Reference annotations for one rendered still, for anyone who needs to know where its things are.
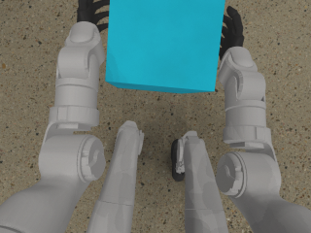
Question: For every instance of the left robot forearm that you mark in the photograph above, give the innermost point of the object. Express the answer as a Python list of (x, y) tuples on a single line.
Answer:
[(76, 82)]

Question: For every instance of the right robot shin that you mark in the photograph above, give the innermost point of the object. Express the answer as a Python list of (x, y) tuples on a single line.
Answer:
[(180, 168)]

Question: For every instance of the right robot forearm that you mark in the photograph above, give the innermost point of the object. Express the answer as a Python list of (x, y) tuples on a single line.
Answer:
[(245, 104)]

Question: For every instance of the robot right hand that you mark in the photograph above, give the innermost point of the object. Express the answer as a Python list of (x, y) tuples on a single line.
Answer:
[(233, 34)]

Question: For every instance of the robot left hand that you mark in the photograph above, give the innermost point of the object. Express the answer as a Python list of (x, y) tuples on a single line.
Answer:
[(86, 12)]

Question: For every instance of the carton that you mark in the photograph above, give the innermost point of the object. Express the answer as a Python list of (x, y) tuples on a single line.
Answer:
[(164, 45)]

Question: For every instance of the right robot thigh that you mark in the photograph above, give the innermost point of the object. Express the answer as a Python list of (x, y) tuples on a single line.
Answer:
[(204, 211)]

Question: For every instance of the robot right upper arm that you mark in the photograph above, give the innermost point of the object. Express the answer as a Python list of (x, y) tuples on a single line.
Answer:
[(252, 181)]

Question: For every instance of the robot left upper arm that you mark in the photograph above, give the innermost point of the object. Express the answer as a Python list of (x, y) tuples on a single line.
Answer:
[(68, 163)]

